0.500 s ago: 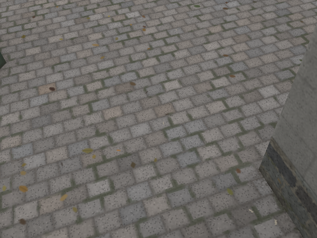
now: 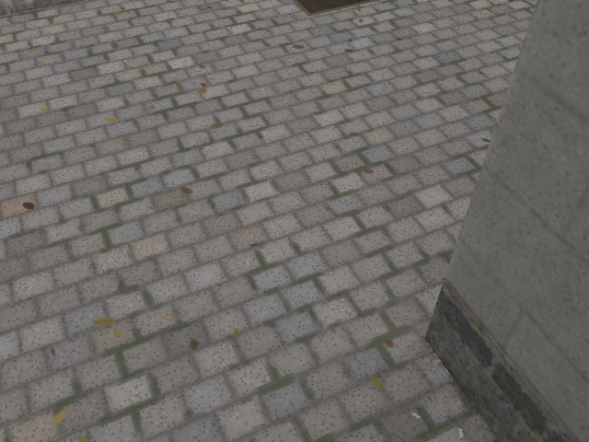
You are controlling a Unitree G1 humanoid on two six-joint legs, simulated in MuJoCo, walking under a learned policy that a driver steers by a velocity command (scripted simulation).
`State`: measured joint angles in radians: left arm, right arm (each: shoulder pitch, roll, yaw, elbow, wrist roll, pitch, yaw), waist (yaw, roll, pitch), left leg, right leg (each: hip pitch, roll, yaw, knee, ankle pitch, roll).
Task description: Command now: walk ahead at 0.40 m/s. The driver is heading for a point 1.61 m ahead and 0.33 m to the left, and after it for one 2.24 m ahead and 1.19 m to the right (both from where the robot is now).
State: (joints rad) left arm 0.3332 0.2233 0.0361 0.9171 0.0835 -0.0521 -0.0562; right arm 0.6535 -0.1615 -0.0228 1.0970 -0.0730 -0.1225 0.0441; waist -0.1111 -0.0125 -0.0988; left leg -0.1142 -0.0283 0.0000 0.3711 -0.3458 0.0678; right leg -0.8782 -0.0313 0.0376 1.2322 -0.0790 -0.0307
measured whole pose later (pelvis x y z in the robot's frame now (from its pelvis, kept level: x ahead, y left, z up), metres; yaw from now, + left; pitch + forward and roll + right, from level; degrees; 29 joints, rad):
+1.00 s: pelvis +0.53 -0.02 -0.17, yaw +0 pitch +3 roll +3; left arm 0.01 0.21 0.05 0.84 -0.01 -0.07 0.01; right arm 0.35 -0.20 -0.05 1.01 0.02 -0.07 -0.02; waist -0.07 -0.03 -0.01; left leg -0.18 -0.07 0.04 0.41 -0.29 0.04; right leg -0.72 -0.10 0.04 0.71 0.01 0.00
